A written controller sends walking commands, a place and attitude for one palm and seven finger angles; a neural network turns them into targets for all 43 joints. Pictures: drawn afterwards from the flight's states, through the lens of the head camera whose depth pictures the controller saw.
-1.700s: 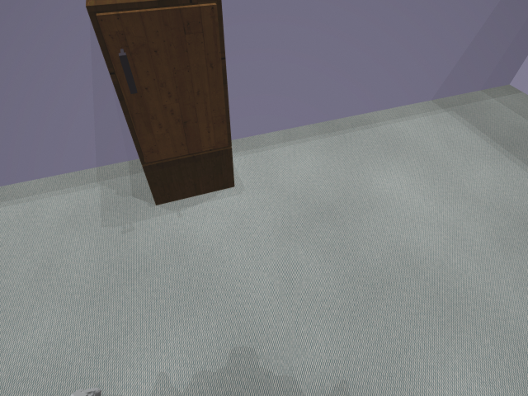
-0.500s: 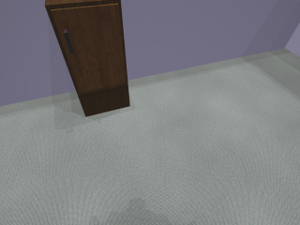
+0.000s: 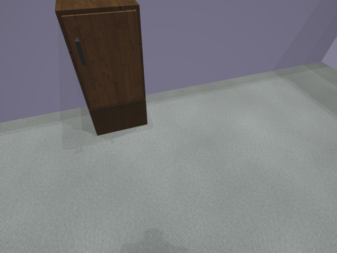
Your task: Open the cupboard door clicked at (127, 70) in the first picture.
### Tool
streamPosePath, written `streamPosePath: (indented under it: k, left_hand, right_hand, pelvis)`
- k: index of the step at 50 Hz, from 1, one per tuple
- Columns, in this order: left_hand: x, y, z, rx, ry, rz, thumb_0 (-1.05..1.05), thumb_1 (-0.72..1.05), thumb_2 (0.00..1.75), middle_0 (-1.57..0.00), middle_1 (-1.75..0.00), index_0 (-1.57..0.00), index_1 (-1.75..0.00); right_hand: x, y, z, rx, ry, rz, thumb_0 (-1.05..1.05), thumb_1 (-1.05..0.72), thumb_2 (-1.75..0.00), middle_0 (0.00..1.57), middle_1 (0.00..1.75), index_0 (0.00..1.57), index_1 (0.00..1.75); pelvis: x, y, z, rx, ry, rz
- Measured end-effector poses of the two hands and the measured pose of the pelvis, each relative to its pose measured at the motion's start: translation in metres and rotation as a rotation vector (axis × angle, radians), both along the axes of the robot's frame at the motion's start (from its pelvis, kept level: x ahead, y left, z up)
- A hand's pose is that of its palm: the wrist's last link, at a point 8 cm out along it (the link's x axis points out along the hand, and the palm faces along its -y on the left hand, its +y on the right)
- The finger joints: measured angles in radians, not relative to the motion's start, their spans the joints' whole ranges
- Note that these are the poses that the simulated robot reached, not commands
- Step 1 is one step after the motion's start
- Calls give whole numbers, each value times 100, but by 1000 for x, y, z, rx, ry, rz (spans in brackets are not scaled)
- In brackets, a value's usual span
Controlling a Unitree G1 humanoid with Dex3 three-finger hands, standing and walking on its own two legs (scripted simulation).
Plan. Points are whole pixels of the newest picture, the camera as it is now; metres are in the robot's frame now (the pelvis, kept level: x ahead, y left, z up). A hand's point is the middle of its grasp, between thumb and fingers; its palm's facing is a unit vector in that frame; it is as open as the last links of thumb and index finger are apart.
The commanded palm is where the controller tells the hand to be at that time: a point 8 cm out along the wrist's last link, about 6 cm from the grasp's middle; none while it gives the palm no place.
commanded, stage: walk to a spot facing it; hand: left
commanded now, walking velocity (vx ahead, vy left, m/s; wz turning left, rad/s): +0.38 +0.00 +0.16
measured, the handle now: (80, 51) +1.08 +0.54 -0.05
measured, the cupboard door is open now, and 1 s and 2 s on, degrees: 0 0 0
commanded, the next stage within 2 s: turn to face it in 0.68 s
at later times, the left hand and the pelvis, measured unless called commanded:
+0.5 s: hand (115, 216) +0.27 +0.18 -0.18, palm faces +0.00 -0.98 -0.21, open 7.3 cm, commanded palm none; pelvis +0.17 -0.01 -0.02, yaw +2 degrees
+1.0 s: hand (107, 210) +0.30 +0.22 -0.21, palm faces +0.29 -0.94 -0.17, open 7.4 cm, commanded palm none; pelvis +0.36 +0.04 -0.02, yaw +13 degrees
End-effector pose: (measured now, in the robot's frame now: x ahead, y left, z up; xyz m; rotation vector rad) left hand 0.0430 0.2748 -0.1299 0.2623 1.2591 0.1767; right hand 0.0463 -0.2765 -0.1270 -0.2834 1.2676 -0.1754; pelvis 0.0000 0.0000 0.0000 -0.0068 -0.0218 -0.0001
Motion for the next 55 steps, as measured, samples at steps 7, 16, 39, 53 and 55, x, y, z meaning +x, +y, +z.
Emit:
streamPosePath:
  k: [7, 16, 39, 53, 55]
  left_hand:
    - [-30, -12, -30, -108, 110, 88, 0, 90, 90, -21, -30, -20, -30]
    - [44, -26, -22, -152, 131, 60, 1, 90, 90, -20, -30, -20, -30]
    - [237, -43, -22, -97, -28, 188, -1, 94, 90, -21, -30, -20, -30]
    - [259, 3, -37, -139, 112, 355, 0, 91, 90, -20, -30, -19, -30]
    - [274, 9, -29, -128, 83, 357, 0, 91, 90, -20, -30, -19, -30]
  right_hand:
    - [-13, 45, -14, 47, 86, -31, 0, -91, -89, 20, 30, 20, 30]
    - [-61, 99, -4, 133, 298, -166, 0, -90, -89, 20, 30, 20, 30]
    - [319, 39, -8, 87, -65, 64, 0, -91, -89, 19, 30, 20, 30]
    - [481, 123, 7, 56, -167, 283, 0, -91, -89, 19, 30, 20, 30]
    - [478, 129, 5, 71, -131, 278, 0, -91, -89, 20, 30, 20, 30]
  pelvis:
    - [34, 20, -11, -9, 7, 25]
    - [89, 23, -1, -4, 26, 30]
    - [283, -4, -7, -36, 8, 164]
    - [367, 50, -10, -29, 5, 240]
    - [374, 53, -5, -28, 9, 250]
